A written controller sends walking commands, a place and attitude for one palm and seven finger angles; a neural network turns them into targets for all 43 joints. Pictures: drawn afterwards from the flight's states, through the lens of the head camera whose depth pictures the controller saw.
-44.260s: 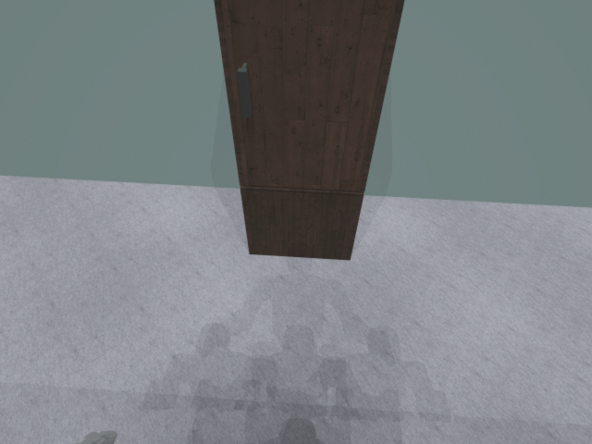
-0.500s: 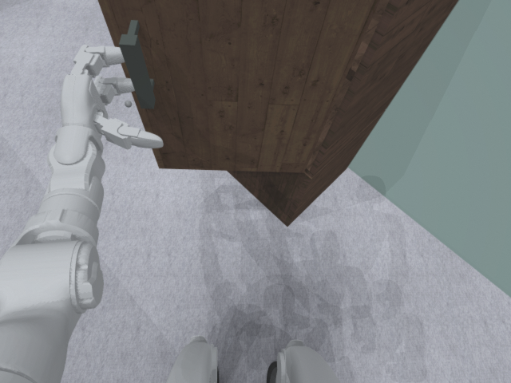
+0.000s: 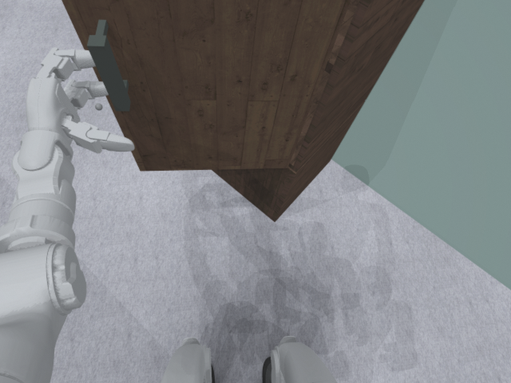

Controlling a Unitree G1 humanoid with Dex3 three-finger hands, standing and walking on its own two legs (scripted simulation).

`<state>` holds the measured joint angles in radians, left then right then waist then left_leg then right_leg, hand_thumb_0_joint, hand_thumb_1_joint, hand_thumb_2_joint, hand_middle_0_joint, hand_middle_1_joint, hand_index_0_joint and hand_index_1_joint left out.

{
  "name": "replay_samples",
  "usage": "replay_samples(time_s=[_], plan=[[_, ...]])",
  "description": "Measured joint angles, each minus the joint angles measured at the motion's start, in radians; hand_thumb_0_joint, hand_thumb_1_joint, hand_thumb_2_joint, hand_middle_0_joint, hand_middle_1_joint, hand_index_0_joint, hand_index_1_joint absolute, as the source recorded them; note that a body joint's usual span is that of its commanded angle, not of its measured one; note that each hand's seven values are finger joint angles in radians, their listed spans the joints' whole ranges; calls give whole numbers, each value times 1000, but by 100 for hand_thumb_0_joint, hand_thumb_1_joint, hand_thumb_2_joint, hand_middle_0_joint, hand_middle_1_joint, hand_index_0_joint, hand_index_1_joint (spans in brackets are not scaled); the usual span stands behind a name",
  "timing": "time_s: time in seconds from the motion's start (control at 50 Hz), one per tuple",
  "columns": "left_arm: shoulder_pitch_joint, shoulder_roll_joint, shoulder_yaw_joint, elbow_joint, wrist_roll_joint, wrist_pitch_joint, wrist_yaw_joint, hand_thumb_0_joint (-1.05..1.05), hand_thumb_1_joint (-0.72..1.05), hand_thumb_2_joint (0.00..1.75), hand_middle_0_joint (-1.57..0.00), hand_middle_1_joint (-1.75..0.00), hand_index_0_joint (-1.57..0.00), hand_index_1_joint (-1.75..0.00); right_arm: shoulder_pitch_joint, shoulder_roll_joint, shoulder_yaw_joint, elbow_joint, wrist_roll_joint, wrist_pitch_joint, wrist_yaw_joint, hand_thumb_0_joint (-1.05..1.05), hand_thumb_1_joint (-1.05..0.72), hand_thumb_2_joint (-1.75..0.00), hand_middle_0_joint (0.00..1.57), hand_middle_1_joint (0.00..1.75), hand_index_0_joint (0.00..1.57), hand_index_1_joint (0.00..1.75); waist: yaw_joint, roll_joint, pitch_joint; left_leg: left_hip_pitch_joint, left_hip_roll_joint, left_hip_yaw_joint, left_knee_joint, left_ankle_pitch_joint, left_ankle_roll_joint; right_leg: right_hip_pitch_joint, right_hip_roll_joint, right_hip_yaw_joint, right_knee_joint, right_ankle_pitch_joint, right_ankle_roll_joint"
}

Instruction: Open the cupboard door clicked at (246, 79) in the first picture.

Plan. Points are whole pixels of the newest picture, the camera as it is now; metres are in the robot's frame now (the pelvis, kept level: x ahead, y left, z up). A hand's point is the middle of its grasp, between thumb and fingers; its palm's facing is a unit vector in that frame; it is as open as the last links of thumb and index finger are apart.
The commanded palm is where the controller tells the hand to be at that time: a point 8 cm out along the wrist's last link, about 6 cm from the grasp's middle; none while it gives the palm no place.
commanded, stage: move the hooked fingers beside the handle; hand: left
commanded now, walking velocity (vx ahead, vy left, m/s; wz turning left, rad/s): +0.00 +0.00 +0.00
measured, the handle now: (113, 68) +0.58 +0.19 +0.08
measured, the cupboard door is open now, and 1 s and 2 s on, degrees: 45 45 45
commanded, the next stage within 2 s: slide the fingers in behind the handle in 1.78 s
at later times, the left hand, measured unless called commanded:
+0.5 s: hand (79, 113) +0.49 +0.23 +0.08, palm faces +0.03 -1.00 +0.00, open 14.0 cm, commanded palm +0.48 +0.27 +0.08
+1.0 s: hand (60, 113) +0.49 +0.25 +0.08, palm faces +0.03 -1.00 -0.01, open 14.0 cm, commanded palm +0.47 +0.29 +0.08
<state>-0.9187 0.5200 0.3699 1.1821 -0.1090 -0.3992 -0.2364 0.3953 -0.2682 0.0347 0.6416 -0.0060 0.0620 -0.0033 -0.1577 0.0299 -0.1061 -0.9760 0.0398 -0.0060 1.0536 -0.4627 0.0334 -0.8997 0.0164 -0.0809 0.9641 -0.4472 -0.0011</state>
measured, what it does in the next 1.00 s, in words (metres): stands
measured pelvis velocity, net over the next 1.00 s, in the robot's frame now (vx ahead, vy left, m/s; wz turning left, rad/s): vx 0.00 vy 0.00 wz -0.02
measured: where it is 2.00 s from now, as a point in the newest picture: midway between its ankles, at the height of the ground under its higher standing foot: outside the picture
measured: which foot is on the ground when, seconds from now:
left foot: down 0.00-1.00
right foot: down 0.00-1.00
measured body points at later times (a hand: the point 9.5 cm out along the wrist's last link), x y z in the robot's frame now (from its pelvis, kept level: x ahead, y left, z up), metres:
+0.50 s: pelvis +0.00 +0.00 +0.00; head +0.12 +0.03 +0.44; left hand +0.49 +0.28 +0.08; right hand +0.01 -0.27 -0.10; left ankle +0.01 +0.09 -0.67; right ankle +0.00 -0.13 -0.67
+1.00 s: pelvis +0.00 +0.00 +0.00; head +0.13 +0.03 +0.43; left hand +0.48 +0.30 +0.09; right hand -0.01 -0.27 -0.10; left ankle +0.01 +0.09 -0.67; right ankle +0.00 -0.13 -0.67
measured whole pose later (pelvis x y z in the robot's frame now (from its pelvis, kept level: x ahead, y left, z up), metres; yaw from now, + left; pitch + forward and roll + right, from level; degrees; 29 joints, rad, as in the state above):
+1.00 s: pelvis +0.00 +0.00 +0.00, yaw -1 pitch +21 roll -5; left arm -0.84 0.63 0.47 1.16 -0.14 -0.38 -0.38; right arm 0.40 -0.28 0.05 0.63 0.01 0.09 -0.04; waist -0.16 0.03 -0.10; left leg -0.95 0.05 0.01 1.04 -0.46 0.04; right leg -0.88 0.03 -0.06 0.94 -0.43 0.01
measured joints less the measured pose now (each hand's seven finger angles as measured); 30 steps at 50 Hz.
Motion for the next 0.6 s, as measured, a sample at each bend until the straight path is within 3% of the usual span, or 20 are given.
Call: replay_samples(time_s=[0.28,0.6], plan=[[84,17,63,-34,-1,4,-42,-1,-50,30,-30,-121,-29,-120,2,4,6,-19,11,23,-13,0,-91,-90,20,30,20,30,-5,0,0,45,11,22,-21,-7,3,35,11,23,-22,4,4],[72,53,62,-12,-16,6,-90,-1,-51,30,-30,-120,-30,-120,-21,-9,6,-18,14,17,-28,0,-91,-90,20,30,20,30,3,-5,2,33,7,12,-10,-4,3,29,8,14,-15,5,5]])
